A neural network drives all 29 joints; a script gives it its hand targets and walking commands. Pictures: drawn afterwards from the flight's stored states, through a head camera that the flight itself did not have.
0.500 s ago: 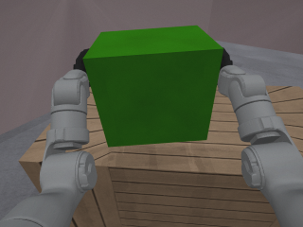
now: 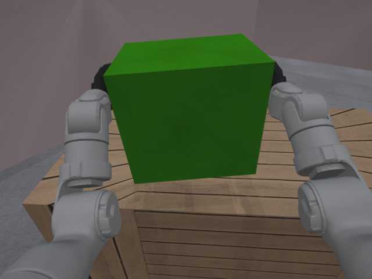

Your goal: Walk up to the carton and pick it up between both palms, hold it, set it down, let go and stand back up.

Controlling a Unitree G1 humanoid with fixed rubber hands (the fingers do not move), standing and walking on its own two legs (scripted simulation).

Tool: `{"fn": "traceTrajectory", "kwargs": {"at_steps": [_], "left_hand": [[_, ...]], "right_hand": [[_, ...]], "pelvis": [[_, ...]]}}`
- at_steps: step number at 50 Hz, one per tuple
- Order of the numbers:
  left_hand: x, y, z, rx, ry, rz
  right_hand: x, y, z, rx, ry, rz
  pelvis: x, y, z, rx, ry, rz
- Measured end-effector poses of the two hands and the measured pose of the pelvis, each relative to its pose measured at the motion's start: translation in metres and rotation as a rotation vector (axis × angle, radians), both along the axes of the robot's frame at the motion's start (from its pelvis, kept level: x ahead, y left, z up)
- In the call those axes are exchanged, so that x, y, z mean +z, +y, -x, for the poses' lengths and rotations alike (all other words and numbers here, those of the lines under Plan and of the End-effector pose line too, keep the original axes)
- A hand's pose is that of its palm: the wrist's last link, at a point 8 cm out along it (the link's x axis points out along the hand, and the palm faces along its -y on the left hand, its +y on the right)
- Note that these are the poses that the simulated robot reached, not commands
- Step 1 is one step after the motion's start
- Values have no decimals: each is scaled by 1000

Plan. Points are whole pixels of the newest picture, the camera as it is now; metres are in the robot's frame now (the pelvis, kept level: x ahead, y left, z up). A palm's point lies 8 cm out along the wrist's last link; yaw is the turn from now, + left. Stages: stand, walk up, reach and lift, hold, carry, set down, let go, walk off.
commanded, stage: hold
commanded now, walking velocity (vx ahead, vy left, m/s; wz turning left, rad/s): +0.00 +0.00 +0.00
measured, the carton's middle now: (189, 107) +0.38 +0.00 +0.26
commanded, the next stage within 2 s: none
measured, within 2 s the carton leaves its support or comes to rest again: neither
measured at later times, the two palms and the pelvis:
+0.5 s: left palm (101, 98) +0.36 +0.18 +0.29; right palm (276, 91) +0.36 -0.18 +0.30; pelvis -0.01 +0.00 +0.00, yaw +0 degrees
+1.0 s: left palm (102, 99) +0.36 +0.18 +0.29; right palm (276, 91) +0.36 -0.18 +0.29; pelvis -0.01 -0.01 +0.00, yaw +1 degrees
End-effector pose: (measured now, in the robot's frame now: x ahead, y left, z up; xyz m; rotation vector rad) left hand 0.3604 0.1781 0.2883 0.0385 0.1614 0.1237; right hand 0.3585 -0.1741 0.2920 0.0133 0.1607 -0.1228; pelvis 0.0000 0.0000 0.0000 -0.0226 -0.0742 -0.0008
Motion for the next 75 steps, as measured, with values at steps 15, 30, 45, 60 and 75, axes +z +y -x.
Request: {"fn": "traceTrajectory", "kwargs": {"at_steps": [15, 30, 45, 60, 75], "left_hand": [[1, -1, 2, -1, 2, -2], [2, -2, 2, -1, 6, -1], [1, -2, 2, 1, 8, -2], [-1, -2, 1, 2, 6, -3], [-1, -2, 1, 2, 0, -5]], "right_hand": [[2, -1, 2, -1, 2, -3], [4, -2, 2, -1, 7, 1], [2, -2, 1, 2, 9, 6], [0, -2, 0, 2, 6, 1], [0, -2, 0, 2, 1, -1]], "pelvis": [[0, -1, 3, 1, 2, -1], [0, -4, 6, 5, 10, -3], [0, -5, 7, 8, 14, -4], [0, -4, 6, 7, 14, -3], [0, -3, 3, 8, 8, -1]]}}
